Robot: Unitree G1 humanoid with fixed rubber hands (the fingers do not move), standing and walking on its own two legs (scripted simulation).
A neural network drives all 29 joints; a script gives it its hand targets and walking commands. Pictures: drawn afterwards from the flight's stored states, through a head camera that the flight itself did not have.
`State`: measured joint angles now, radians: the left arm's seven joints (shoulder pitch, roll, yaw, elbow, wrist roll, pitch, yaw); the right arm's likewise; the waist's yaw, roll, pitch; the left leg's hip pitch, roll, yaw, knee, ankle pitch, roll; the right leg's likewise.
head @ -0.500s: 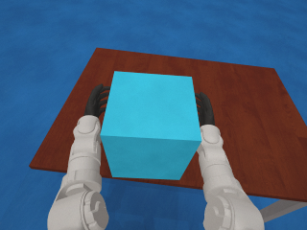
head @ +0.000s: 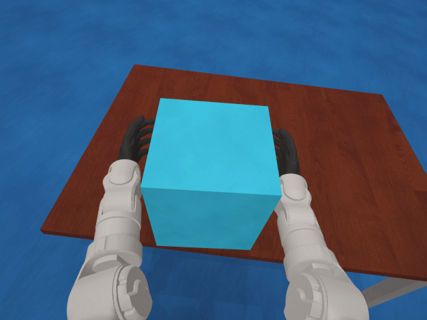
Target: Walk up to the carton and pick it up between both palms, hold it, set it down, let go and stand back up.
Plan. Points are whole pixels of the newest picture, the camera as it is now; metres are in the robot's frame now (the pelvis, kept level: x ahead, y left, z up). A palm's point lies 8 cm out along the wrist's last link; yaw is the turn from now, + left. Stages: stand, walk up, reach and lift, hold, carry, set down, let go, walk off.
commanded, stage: reach and lift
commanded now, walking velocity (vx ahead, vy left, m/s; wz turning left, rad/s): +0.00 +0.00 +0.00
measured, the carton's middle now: (208, 180) +0.39 +0.03 +0.03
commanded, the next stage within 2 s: none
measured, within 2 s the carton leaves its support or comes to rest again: leaves its support in 0.30 s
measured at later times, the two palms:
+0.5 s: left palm (132, 154) +0.39 +0.17 +0.10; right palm (290, 170) +0.38 -0.13 +0.09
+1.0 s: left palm (126, 145) +0.37 +0.17 +0.14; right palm (301, 162) +0.37 -0.13 +0.13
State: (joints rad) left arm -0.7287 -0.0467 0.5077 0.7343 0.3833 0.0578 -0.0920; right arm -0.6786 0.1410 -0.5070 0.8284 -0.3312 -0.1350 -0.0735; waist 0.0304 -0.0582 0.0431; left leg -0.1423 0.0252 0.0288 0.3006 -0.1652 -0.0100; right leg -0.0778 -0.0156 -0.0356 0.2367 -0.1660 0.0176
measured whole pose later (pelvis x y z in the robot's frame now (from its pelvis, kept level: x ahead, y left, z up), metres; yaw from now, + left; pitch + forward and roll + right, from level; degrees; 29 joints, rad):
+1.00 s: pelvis -0.02 +0.00 +0.00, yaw +1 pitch -4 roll -1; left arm -0.75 -0.01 0.37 0.61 0.32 0.31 -0.03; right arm -0.71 0.04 -0.27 0.84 -0.06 0.00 -0.14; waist -0.01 -0.07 0.02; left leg -0.09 0.03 0.02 0.30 -0.14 -0.01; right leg -0.01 -0.01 -0.05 0.22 -0.14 0.02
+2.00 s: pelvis -0.03 +0.00 +0.00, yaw +1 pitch -8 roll -1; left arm -0.77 -0.01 0.36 0.29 0.33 0.69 -0.03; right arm -0.82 -0.07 -0.05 0.71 0.22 0.28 -0.20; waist -0.10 -0.06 -0.01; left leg -0.03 0.03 0.00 0.32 -0.15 -0.01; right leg 0.05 -0.01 -0.06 0.25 -0.16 0.01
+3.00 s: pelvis -0.03 -0.01 +0.00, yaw +1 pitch -7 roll -1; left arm -0.90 0.04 0.40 0.36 0.31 0.82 -0.03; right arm -0.99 -0.13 0.00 0.78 0.34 0.45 -0.24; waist -0.09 -0.04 -0.07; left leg -0.06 0.04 0.01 0.34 -0.16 -0.02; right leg 0.01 0.00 -0.05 0.27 -0.16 0.00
